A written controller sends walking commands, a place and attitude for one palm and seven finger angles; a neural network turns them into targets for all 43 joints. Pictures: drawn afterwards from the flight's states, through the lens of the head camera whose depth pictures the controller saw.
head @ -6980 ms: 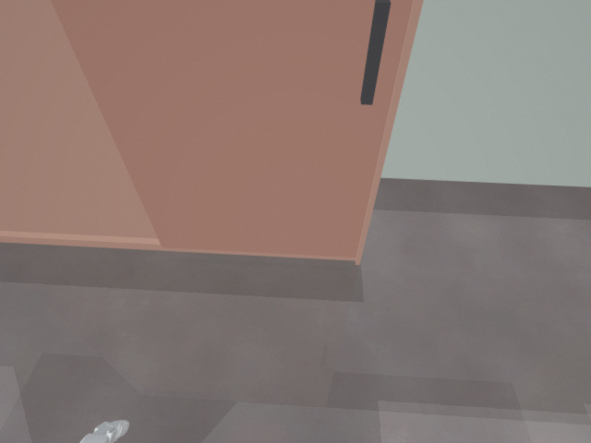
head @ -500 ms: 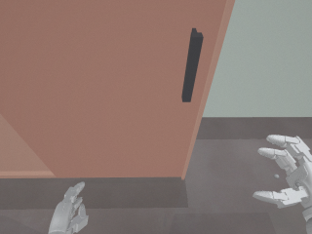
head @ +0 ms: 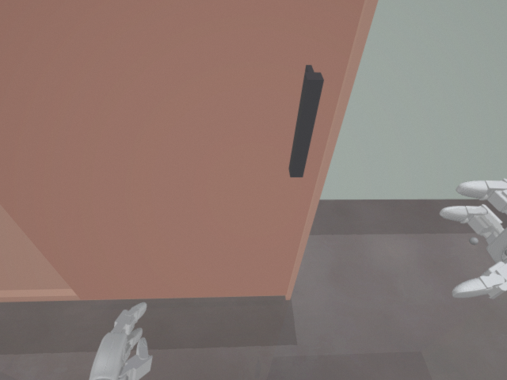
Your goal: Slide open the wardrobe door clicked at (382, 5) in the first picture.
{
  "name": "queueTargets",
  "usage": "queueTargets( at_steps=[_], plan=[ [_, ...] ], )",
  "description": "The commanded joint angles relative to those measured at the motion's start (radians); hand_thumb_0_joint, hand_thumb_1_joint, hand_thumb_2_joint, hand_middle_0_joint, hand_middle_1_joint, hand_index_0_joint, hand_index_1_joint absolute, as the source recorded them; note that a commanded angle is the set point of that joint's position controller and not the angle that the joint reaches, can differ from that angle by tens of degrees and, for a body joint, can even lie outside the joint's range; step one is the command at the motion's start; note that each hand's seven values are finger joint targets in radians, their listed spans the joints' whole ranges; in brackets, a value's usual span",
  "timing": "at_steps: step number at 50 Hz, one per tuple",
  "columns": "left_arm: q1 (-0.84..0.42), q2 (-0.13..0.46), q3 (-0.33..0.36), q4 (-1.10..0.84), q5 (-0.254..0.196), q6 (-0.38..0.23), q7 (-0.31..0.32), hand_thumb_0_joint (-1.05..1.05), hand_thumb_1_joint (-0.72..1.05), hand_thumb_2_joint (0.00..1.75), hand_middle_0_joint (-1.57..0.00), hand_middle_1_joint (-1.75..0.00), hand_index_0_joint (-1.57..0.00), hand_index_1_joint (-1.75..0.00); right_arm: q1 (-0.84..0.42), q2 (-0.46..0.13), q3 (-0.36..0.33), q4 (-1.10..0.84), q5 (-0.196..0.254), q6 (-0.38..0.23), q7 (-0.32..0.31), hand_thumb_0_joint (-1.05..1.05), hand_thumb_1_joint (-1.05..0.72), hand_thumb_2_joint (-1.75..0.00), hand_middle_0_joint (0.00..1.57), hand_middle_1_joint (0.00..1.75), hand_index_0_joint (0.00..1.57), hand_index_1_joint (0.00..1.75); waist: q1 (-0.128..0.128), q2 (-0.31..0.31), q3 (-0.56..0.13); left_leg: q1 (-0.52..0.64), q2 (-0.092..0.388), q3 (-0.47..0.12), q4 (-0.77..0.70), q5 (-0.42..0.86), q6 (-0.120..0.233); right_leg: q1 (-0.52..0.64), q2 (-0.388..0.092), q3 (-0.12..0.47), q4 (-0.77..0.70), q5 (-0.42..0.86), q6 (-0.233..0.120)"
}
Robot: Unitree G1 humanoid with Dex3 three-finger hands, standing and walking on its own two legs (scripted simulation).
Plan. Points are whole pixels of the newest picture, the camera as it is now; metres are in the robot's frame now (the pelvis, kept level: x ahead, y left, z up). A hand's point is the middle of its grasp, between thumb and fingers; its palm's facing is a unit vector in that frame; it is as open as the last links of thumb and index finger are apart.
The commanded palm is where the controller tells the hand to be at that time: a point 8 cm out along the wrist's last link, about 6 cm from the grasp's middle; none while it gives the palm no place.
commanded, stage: raise the hand with hooked fingers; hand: right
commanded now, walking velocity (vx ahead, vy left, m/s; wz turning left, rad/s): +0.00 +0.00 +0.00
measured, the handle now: (302, 124) +0.56 -0.08 +0.13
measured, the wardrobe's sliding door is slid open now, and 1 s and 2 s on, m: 0.00 0.00 0.00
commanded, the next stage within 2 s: move the hooked fingers beside the handle in 0.48 s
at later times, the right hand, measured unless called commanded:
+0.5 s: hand (455, 238) +0.28 -0.26 +0.15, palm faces +0.02 +1.00 -0.05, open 14.0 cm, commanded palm +0.25 -0.30 +0.16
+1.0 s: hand (421, 205) +0.34 -0.24 +0.15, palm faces -0.02 +1.00 -0.01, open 14.0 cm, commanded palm +0.31 -0.28 +0.15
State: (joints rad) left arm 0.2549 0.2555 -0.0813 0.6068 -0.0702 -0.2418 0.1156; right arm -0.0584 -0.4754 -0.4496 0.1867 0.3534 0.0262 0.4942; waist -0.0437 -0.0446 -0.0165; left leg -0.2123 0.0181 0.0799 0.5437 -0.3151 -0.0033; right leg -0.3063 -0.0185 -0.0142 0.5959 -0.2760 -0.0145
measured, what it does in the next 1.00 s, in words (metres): stands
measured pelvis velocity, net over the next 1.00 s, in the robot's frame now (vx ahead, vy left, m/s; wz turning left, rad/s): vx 0.00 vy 0.01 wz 0.02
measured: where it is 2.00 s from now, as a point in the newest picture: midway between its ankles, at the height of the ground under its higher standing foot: outside the picture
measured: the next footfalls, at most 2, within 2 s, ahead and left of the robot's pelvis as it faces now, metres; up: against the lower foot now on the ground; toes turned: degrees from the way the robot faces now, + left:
none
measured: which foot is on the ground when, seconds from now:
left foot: down 0.00-1.00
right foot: down 0.00-1.00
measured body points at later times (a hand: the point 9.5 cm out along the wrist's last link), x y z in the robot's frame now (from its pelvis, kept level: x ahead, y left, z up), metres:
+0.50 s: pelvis +0.00 +0.01 +0.00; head -0.01 +0.03 +0.45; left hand +0.18 +0.25 -0.07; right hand +0.27 -0.31 +0.15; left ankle -0.02 +0.12 -0.73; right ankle +0.03 -0.11 -0.73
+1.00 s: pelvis +0.00 +0.01 +0.00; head +0.00 +0.01 +0.45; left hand +0.16 +0.25 -0.08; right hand +0.33 -0.29 +0.15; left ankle -0.02 +0.12 -0.73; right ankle +0.03 -0.11 -0.73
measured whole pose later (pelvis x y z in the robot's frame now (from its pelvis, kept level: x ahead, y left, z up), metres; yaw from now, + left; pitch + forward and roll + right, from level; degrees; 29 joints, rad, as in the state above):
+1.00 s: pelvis +0.00 +0.01 +0.00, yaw +1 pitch +1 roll +1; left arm 0.26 0.25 -0.07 0.61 -0.08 -0.20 0.12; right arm -0.27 -0.43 -0.38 0.39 0.30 0.03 0.43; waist -0.01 -0.03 -0.03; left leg -0.25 0.01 0.06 0.55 -0.31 0.00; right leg -0.32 -0.03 -0.03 0.57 -0.27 -0.01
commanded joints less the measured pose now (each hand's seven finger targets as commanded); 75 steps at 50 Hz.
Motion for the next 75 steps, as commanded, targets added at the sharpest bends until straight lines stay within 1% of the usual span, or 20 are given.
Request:
queueTargets(
  at_steps=[1, 6, 9, 11, 15, 19, 22, 24, 29, 37, 39, 47, 50, 51, 60, 64, 66, 69, 71, 75],
  plan=[
    [-0.102, 0.135, 0.058, -0.165, -0.007, -0.057, 0.005, 0.00, 0.90, 0.90, -0.20, -0.30, -0.20, -0.30, -0.225, -0.250, -0.092, -0.137, 0.038, -0.042, 0.017, 0.00, 0.50, -0.30, 0.30, 1.20, 0.30, 1.20, 0.007, 0.002, -0.150, -0.041, -0.041, -0.012, -0.100, 0.202, 0.025, 0.141, 0.016, 0.058, -0.111, 0.169, -0.014],
    [-0.111, 0.143, 0.070, -0.178, -0.010, -0.051, -0.006, 0.00, 0.90, 0.90, -0.20, -0.30, -0.20, -0.30, -0.227, -0.256, -0.096, -0.151, 0.044, -0.030, 0.025, 0.00, 0.50, -0.30, 0.30, 1.20, 0.30, 1.20, 0.003, 0.007, -0.162, -0.037, -0.030, -0.030, -0.094, 0.217, 0.018, 0.127, 0.022, 0.039, -0.093, 0.172, -0.017],
    [-0.111, 0.135, 0.071, -0.185, -0.008, -0.054, -0.004, 0.00, 0.90, 0.90, -0.20, -0.30, -0.20, -0.30, -0.247, -0.280, -0.121, -0.222, 0.036, -0.055, 0.008, 0.00, 0.50, -0.30, 0.30, 1.20, 0.30, 1.20, 0.001, -0.053, -0.217, -0.032, -0.033, -0.028, -0.083, 0.248, 0.019, 0.168, 0.024, 0.033, -0.090, 0.204, -0.019],
    [-0.108, 0.135, 0.069, -0.178, -0.002, -0.055, -0.001, 0.00, 0.90, 0.90, -0.20, -0.30, -0.20, -0.30, -0.245, -0.299, -0.144, -0.221, 0.041, -0.071, -0.007, 0.00, 0.50, -0.30, 0.30, 1.20, 0.30, 1.20, -0.001, -0.008, -0.187, -0.026, -0.034, -0.032, -0.093, 0.233, 0.017, 0.146, 0.021, 0.033, -0.092, 0.190, -0.019],
    [-0.108, 0.134, 0.073, -0.168, -0.008, -0.052, 0.008, 0.00, 0.90, 0.90, -0.20, -0.30, -0.20, -0.30, -0.250, -0.265, -0.121, -0.184, 0.038, -0.070, -0.005, 0.00, 0.50, -0.30, 0.30, 1.20, 0.30, 1.20, 0.010, -0.066, -0.169, -0.050, -0.026, -0.043, -0.095, 0.244, 0.012, 0.152, 0.024, 0.021, -0.088, 0.178, -0.020],
    [-0.112, 0.133, 0.073, -0.171, -0.010, -0.047, 0.011, 0.00, 0.90, 0.90, -0.20, -0.30, -0.20, -0.30, -0.271, -0.255, -0.097, -0.182, 0.033, -0.060, 0.003, 0.00, 0.50, -0.30, 0.30, 1.20, 0.30, 1.20, 0.017, -0.063, -0.161, -0.053, -0.024, -0.050, -0.097, 0.236, 0.008, 0.147, 0.023, 0.022, -0.086, 0.167, -0.020],
    [-0.112, 0.136, 0.072, -0.172, -0.007, -0.045, 0.010, 0.00, 0.90, 0.90, -0.20, -0.30, -0.20, -0.30, -0.248, -0.271, -0.119, -0.171, 0.041, -0.060, 0.006, 0.00, 0.50, -0.30, 0.30, 1.20, 0.30, 1.20, 0.009, 0.003, -0.185, -0.024, -0.022, -0.055, -0.087, 0.283, 0.004, 0.136, 0.022, 0.022, -0.075, 0.198, -0.023],
    [-0.113, 0.130, 0.072, -0.173, -0.010, -0.046, 0.010, 0.00, 0.90, 0.90, -0.20, -0.30, -0.20, -0.30, -0.257, -0.265, -0.112, -0.187, 0.039, -0.066, 0.008, 0.00, 0.50, -0.30, 0.30, 1.20, 0.30, 1.20, 0.011, -0.047, -0.193, -0.036, -0.026, -0.047, -0.085, 0.274, 0.007, 0.154, 0.025, 0.021, -0.078, 0.195, -0.021],
    [-0.114, 0.134, 0.072, -0.171, -0.012, -0.042, 0.011, 0.00, 0.90, 0.90, -0.20, -0.30, -0.20, -0.30, -0.249, -0.253, -0.102, -0.157, 0.038, -0.057, 0.005, 0.00, 0.50, -0.30, 0.30, 1.20, 0.30, 1.20, 0.013, -0.020, -0.171, -0.052, -0.028, -0.043, -0.089, 0.251, 0.006, 0.140, 0.023, 0.023, -0.084, 0.176, -0.020],
    [-0.105, 0.139, 0.066, -0.147, -0.013, -0.032, 0.028, 0.00, 0.90, 0.90, -0.20, -0.30, -0.20, -0.30, -0.497, -0.224, -0.008, -0.092, 0.002, -0.068, -0.030, 0.00, 0.50, -0.30, 0.30, 1.20, 0.30, 1.20, 0.047, -0.013, -0.169, -0.096, -0.027, -0.044, -0.102, 0.145, 0.012, 0.141, 0.021, 0.039, -0.093, 0.103, -0.021],
    [-0.104, 0.132, 0.066, -0.145, -0.012, -0.031, 0.028, 0.00, 0.90, 0.90, -0.20, -0.30, -0.20, -0.30, -0.521, -0.216, 0.000, -0.082, -0.009, -0.074, -0.042, 0.00, 0.50, -0.30, 0.30, 1.20, 0.30, 1.20, 0.045, -0.050, -0.197, -0.091, -0.025, -0.040, -0.097, 0.156, 0.016, 0.161, 0.022, 0.041, -0.093, 0.114, -0.019],
    [-0.096, 0.136, 0.070, -0.159, -0.010, -0.008, 0.013, 0.00, 0.90, 0.90, -0.20, -0.30, -0.20, -0.30, -0.514, -0.242, -0.035, -0.003, -0.025, -0.063, -0.072, 0.00, 0.50, -0.30, 0.30, 1.20, 0.30, 1.20, 0.021, -0.007, -0.224, -0.049, -0.025, -0.034, -0.078, 0.228, 0.020, 0.135, 0.016, 0.031, -0.097, 0.174, -0.018],
    [-0.089, 0.130, 0.071, -0.159, -0.010, -0.004, 0.010, 0.00, 0.90, 0.90, -0.20, -0.30, -0.20, -0.30, -0.554, -0.190, 0.015, -0.028, -0.035, -0.067, -0.084, 0.00, 0.50, -0.30, 0.30, 1.20, 0.30, 1.20, 0.035, -0.060, -0.234, -0.070, -0.028, -0.029, -0.073, 0.237, 0.024, 0.164, 0.015, 0.031, -0.095, 0.190, -0.015],
    [-0.080, 0.131, 0.071, -0.157, -0.009, -0.001, 0.008, 0.00, 0.90, 0.90, -0.20, -0.30, -0.20, -0.30, -0.559, -0.176, 0.027, -0.018, -0.030, -0.066, -0.086, 0.00, 0.50, -0.30, 0.30, 1.20, 0.30, 1.20, 0.037, -0.003, -0.234, -0.061, -0.030, -0.027, -0.073, 0.244, 0.023, 0.157, 0.012, 0.033, -0.091, 0.196, -0.017],
    [-0.057, 0.134, 0.083, -0.133, -0.005, 0.022, 0.006, 0.00, 0.90, 0.90, -0.20, -0.30, -0.20, -0.30, -0.669, -0.127, 0.084, -0.023, -0.069, -0.070, -0.148, 0.00, 0.50, -0.30, 0.30, 1.20, 0.30, 1.20, 0.053, -0.044, -0.274, -0.082, -0.031, -0.023, -0.062, 0.266, 0.028, 0.206, 0.008, 0.040, -0.090, 0.244, -0.014],
    [-0.051, 0.134, 0.083, -0.122, -0.005, 0.041, 0.000, 0.00, 0.90, 0.90, -0.20, -0.30, -0.20, -0.30, -0.685, -0.107, 0.097, 0.032, -0.077, -0.063, -0.174, 0.00, 0.50, -0.30, 0.30, 1.20, 0.30, 1.20, 0.055, -0.003, -0.254, -0.076, -0.031, -0.024, -0.064, 0.287, 0.024, 0.181, 0.010, 0.033, -0.091, 0.250, -0.015],
    [-0.041, 0.142, 0.086, -0.113, -0.003, 0.055, -0.001, 0.00, 0.90, 0.90, -0.20, -0.30, -0.20, -0.30, -0.692, -0.168, 0.050, 0.071, -0.084, -0.064, -0.189, 0.00, 0.50, -0.30, 0.30, 1.20, 0.30, 1.20, 0.046, 0.039, -0.251, -0.065, -0.032, -0.028, -0.069, 0.275, 0.025, 0.161, 0.007, 0.029, -0.090, 0.236, -0.018],
    [-0.044, 0.135, 0.085, -0.117, -0.003, 0.067, -0.002, 0.00, 0.90, 0.90, -0.20, -0.30, -0.20, -0.30, -0.768, -0.136, 0.085, 0.075, -0.098, -0.070, -0.199, 0.00, 0.50, -0.30, 0.30, 1.20, 0.30, 1.20, 0.060, -0.018, -0.276, -0.068, -0.028, -0.035, -0.063, 0.296, 0.024, 0.176, 0.012, 0.022, -0.085, 0.248, -0.017],
    [-0.030, 0.138, 0.085, -0.112, -0.002, 0.076, -0.005, 0.00, 0.90, 0.90, -0.20, -0.30, -0.20, -0.30, -0.769, -0.137, 0.086, 0.110, -0.099, -0.079, -0.201, 0.00, 0.50, -0.30, 0.30, 1.20, 0.30, 1.20, 0.059, 0.028, -0.277, -0.057, -0.032, -0.033, -0.060, 0.312, 0.026, 0.165, 0.009, 0.024, -0.077, 0.264, -0.019],
    [-0.017, 0.141, 0.086, -0.097, -0.004, 0.089, -0.004, 0.00, 0.90, 0.90, -0.20, -0.30, -0.20, -0.30, -0.882, -0.107, 0.128, 0.196, -0.108, -0.093, -0.202, 0.00, 0.50, -0.30, 0.30, 1.20, 0.30, 1.20, 0.085, 0.007, -0.256, -0.106, -0.031, -0.038, -0.062, 0.274, 0.024, 0.156, 0.012, 0.025, -0.073, 0.218, -0.020]
  ],
)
